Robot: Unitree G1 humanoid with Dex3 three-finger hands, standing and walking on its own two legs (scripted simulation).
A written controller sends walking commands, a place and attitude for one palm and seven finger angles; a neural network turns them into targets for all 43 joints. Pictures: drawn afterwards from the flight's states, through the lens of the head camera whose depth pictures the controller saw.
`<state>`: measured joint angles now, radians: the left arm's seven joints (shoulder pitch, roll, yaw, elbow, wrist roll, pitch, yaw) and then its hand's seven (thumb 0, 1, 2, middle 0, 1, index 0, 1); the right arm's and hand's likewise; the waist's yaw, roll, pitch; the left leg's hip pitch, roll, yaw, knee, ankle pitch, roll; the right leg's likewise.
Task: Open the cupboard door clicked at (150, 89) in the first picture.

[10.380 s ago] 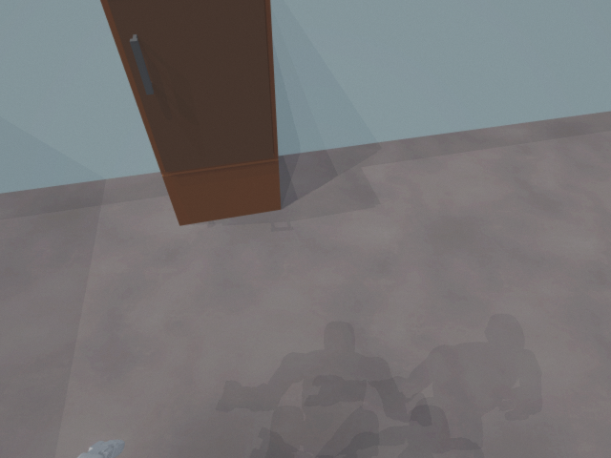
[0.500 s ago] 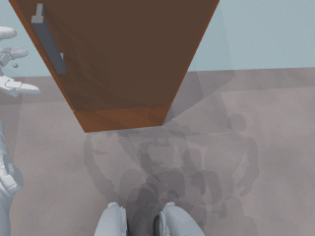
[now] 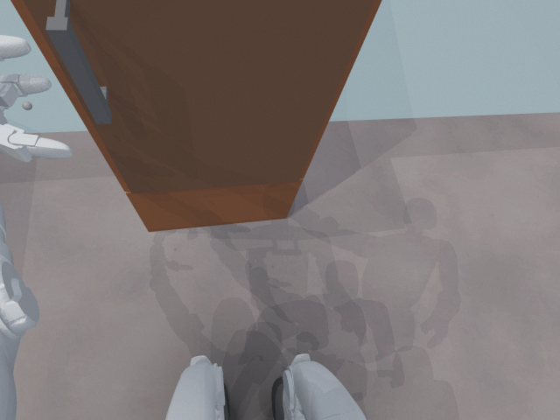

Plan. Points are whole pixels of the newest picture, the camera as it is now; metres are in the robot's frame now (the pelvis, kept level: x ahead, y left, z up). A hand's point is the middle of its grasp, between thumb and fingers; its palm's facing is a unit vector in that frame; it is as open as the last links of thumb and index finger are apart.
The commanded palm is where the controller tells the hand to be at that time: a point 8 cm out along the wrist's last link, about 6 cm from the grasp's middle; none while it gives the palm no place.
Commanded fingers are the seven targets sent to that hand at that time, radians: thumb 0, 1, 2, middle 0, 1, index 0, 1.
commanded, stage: slide the fingers in behind the handle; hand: left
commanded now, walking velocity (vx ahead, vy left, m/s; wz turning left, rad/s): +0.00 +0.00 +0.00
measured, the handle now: (85, 67) +0.58 +0.23 +0.07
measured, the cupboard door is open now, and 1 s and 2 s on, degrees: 0 0 1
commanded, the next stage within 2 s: close the thumb around the handle in 1.70 s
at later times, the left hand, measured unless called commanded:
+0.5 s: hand (43, 110) +0.50 +0.26 +0.07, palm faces +0.10 -1.00 +0.00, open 14.0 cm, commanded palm +0.48 +0.29 +0.06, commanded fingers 0.00 -0.50 0.30 -0.30 -1.20 -0.30 -1.20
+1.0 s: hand (79, 108) +0.51 +0.23 +0.06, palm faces +0.08 -1.00 +0.01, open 14.0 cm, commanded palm +0.49 +0.26 +0.06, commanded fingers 0.00 -0.50 0.30 -0.30 -1.20 -0.30 -1.20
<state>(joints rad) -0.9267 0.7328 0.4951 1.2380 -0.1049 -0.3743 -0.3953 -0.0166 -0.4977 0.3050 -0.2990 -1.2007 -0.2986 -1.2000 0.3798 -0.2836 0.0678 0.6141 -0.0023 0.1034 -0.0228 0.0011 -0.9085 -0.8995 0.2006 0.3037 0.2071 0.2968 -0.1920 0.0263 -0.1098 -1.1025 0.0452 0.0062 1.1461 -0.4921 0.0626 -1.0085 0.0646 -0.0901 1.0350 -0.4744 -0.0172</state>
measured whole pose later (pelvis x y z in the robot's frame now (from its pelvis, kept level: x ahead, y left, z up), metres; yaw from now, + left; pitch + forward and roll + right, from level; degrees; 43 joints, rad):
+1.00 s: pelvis +0.00 +0.00 +0.00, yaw +0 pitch +25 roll -5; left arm -0.91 0.58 0.43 1.19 -0.10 -0.40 -0.26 -0.02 -0.50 0.30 -0.30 -1.20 -0.30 -1.20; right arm 0.38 -0.27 0.05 0.62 -0.01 0.09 0.00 0.00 -0.91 -0.90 0.20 0.30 0.21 0.30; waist -0.19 0.03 -0.12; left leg -1.09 0.04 0.01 1.15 -0.50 0.06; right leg -1.00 0.06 -0.08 1.05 -0.49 -0.02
